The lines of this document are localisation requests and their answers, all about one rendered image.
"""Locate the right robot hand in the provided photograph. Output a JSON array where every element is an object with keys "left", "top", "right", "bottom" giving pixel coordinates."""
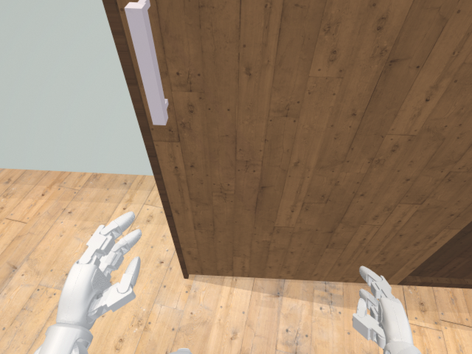
[{"left": 353, "top": 266, "right": 414, "bottom": 350}]

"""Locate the left robot hand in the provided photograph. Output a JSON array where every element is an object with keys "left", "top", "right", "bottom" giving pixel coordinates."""
[{"left": 56, "top": 212, "right": 142, "bottom": 330}]

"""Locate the handle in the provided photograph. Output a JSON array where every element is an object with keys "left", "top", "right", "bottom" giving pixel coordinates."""
[{"left": 125, "top": 0, "right": 169, "bottom": 125}]

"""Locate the wardrobe door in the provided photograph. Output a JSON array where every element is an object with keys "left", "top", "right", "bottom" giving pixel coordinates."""
[
  {"left": 408, "top": 221, "right": 472, "bottom": 279},
  {"left": 117, "top": 0, "right": 472, "bottom": 285}
]

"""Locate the left robot forearm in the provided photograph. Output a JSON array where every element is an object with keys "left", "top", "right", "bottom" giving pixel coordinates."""
[{"left": 33, "top": 323, "right": 93, "bottom": 354}]

